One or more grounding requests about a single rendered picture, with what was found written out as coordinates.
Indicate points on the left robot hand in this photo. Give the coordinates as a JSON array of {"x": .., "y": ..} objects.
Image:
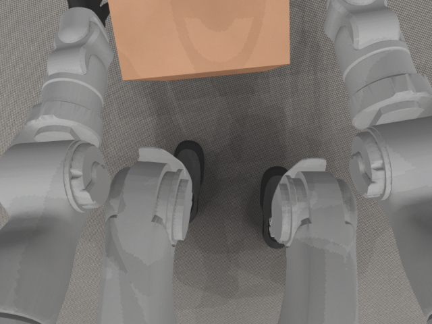
[{"x": 102, "y": 12}]

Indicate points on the left robot upper arm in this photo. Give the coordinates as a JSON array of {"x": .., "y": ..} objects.
[{"x": 48, "y": 190}]

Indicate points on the robot right shin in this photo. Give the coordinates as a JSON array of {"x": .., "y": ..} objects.
[{"x": 319, "y": 164}]

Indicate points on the right robot upper arm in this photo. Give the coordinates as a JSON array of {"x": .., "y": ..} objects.
[{"x": 392, "y": 163}]

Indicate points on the robot right forearm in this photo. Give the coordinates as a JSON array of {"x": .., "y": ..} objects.
[{"x": 375, "y": 63}]

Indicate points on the robot left forearm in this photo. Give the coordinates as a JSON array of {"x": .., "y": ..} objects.
[{"x": 74, "y": 88}]

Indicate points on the carton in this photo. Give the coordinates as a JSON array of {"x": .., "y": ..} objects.
[{"x": 165, "y": 40}]

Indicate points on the right robot foot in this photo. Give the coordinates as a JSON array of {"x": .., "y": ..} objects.
[{"x": 269, "y": 182}]

